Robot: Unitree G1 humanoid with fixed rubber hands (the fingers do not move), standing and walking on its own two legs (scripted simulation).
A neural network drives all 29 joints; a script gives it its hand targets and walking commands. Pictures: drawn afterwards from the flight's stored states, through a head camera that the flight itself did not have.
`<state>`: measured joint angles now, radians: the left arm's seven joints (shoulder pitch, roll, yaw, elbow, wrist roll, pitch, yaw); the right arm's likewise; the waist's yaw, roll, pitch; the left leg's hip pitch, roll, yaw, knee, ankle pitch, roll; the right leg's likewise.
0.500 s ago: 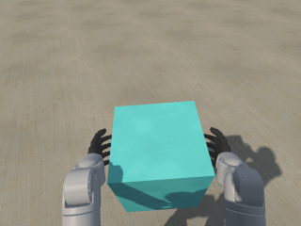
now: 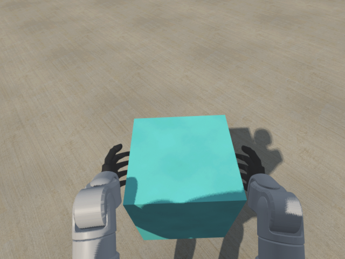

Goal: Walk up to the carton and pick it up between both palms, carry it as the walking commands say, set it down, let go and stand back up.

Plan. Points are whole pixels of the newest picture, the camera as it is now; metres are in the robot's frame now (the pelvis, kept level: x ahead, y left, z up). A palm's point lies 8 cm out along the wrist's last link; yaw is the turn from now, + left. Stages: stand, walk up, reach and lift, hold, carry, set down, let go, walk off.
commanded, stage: carry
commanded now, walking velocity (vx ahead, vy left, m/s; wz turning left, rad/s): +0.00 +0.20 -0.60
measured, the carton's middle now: (181, 181) +0.30 +0.00 +0.00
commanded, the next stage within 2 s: none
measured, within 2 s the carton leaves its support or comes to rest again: neither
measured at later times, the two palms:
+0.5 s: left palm (85, 172) +0.29 +0.20 +0.09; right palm (230, 202) +0.21 -0.09 +0.10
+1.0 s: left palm (92, 158) +0.32 +0.19 +0.09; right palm (217, 241) +0.15 -0.06 +0.10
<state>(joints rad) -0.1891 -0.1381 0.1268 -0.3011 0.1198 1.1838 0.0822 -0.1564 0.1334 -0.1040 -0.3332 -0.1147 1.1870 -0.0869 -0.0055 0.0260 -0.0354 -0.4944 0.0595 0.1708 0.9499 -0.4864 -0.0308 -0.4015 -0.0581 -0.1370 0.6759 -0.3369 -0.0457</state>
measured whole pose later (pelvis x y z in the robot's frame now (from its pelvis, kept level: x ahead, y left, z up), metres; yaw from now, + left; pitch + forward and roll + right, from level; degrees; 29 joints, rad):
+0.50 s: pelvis -0.01 +0.12 +0.01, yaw -18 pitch +4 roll +0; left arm -0.14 -0.13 0.12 -0.41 0.11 1.21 0.09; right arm -0.14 0.13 -0.07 -0.38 -0.09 1.18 -0.09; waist 0.04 -0.04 -0.05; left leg -0.31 0.09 0.17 0.53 -0.28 0.00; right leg -0.57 -0.06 -0.09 1.02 -0.48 0.03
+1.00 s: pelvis +0.01 +0.22 +0.00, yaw -34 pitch +5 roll +2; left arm -0.16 -0.14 0.12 -0.42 0.12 1.20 0.07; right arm -0.15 0.13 -0.08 -0.43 -0.09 1.20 -0.10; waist 0.00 -0.03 -0.06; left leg -0.38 0.04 0.04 0.56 -0.32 -0.07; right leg -0.47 -0.08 0.08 0.60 -0.22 0.07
